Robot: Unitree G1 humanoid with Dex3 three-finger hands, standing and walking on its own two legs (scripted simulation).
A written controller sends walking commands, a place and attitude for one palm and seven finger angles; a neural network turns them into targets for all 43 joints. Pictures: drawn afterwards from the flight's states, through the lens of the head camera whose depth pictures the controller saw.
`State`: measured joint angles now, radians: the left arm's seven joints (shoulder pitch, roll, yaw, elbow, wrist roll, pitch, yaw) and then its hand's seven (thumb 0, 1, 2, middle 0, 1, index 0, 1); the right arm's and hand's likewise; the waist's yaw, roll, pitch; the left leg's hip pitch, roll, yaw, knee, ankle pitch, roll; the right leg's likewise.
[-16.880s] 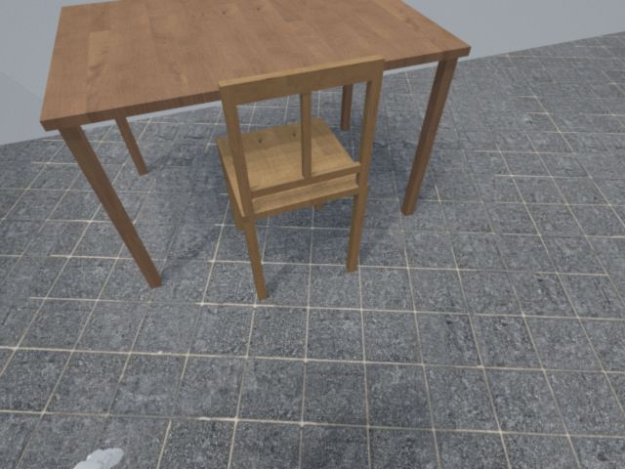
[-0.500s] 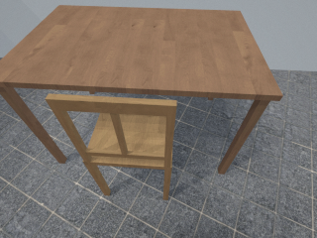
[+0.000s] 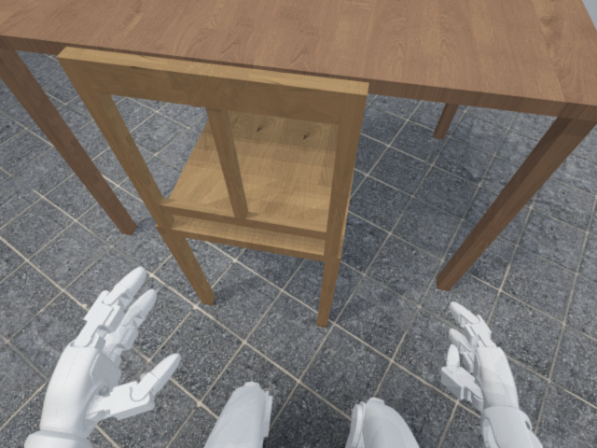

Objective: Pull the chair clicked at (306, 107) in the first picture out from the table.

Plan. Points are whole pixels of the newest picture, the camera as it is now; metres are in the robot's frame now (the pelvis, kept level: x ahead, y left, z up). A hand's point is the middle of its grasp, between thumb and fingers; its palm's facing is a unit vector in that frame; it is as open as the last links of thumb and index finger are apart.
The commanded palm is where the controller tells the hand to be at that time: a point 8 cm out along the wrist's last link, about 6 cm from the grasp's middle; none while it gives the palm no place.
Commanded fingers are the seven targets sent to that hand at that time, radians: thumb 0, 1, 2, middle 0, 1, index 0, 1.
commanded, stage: raise the hand toward the chair's back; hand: left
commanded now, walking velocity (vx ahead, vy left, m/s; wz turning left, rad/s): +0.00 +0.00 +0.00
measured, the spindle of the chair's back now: (230, 168) +0.51 +0.18 +0.02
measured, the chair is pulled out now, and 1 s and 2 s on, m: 0.00 0.00 0.00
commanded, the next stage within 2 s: aim the fingers beside a spindle in 1.52 s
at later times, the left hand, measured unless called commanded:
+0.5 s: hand (142, 335) +0.22 +0.21 +0.06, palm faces -0.07 -1.00 -0.06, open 14.9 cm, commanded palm +0.20 +0.26 +0.08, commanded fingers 0.00 -0.38 0.35 -0.07 -0.10 -0.07 -0.10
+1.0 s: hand (123, 302) +0.25 +0.23 +0.08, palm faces -0.06 -1.00 -0.07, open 16.9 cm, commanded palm +0.23 +0.28 +0.09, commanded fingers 0.00 -0.50 0.30 -0.06 -0.08 -0.06 -0.08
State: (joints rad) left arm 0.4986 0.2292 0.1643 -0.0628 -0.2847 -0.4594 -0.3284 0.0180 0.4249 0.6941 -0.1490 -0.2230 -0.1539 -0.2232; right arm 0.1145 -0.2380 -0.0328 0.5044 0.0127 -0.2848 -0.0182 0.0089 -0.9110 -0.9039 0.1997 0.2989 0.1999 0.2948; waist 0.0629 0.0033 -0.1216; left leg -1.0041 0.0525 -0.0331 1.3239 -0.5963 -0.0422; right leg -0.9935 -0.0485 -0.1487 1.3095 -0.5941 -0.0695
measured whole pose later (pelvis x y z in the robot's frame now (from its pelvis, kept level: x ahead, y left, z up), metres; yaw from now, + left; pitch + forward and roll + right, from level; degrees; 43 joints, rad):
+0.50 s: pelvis -0.01 +0.02 +0.02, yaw -2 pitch +16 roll -1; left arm 0.40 0.26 0.19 -0.06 -0.28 -0.37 -0.28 0.00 -0.16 0.45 -0.09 -0.13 -0.10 -0.13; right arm 0.23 -0.27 -0.05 0.58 0.02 -0.27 -0.06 0.01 -0.91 -0.90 0.20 0.30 0.20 0.30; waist -0.02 0.01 -0.12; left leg -0.98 0.05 0.00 1.25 -0.55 -0.01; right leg -0.98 -0.04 -0.11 1.21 -0.52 -0.04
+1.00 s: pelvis +0.01 +0.03 +0.03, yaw -1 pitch +16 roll -2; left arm 0.29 0.29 0.24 0.00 -0.30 -0.31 -0.34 -0.01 -0.49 0.30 -0.06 -0.08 -0.06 -0.08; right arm 0.20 -0.23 0.03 0.57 0.01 -0.26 -0.05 0.01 -0.90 -0.90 0.21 0.30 0.21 0.30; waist 0.00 0.02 -0.11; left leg -0.92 0.05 -0.01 1.19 -0.54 0.00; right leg -0.90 -0.04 -0.13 1.14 -0.51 -0.03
